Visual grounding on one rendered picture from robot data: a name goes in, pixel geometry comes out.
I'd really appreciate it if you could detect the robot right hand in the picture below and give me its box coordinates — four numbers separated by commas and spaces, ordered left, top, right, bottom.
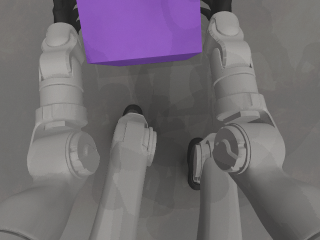
200, 0, 232, 21

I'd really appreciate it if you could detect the right robot shin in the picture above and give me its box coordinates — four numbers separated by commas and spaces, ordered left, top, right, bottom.
193, 133, 216, 184

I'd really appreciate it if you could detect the right robot thigh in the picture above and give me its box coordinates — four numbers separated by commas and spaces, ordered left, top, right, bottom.
193, 140, 243, 240

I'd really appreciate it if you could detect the right robot upper arm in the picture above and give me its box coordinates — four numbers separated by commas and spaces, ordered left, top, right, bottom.
212, 123, 320, 240

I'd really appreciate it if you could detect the left robot forearm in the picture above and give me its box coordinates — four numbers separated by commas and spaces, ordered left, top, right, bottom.
27, 22, 88, 171

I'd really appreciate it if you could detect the robot left hand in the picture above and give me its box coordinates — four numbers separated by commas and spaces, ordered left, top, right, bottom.
52, 0, 81, 34

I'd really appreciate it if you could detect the left robot upper arm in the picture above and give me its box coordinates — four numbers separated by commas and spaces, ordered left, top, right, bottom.
0, 130, 100, 240

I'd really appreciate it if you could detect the carton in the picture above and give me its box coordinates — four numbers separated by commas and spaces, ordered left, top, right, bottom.
76, 0, 202, 67

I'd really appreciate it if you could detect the right robot forearm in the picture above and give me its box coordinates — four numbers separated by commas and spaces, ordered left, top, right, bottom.
203, 11, 280, 133

